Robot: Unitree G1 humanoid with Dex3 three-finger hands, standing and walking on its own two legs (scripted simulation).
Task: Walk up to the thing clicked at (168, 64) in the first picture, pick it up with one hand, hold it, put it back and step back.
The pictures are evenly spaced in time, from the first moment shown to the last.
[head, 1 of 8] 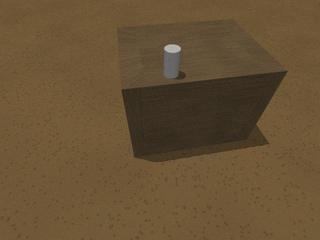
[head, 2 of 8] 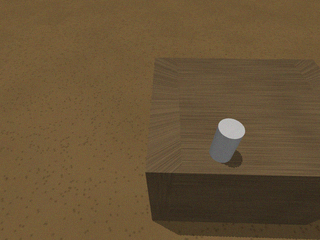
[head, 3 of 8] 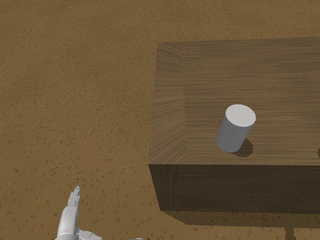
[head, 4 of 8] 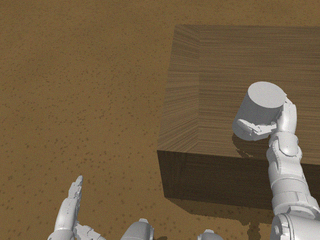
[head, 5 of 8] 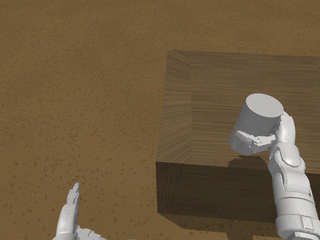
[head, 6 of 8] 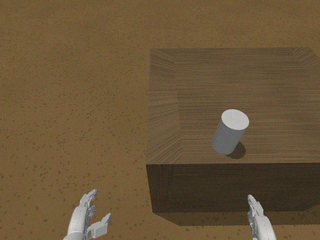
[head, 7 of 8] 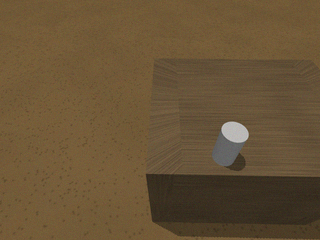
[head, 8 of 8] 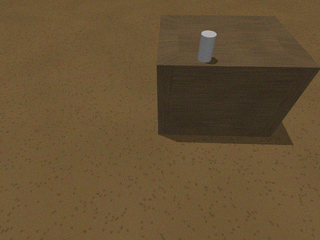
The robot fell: no
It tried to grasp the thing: yes
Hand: right
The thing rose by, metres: 0.22
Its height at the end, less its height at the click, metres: +0.00
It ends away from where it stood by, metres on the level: 0.01
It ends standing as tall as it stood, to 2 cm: yes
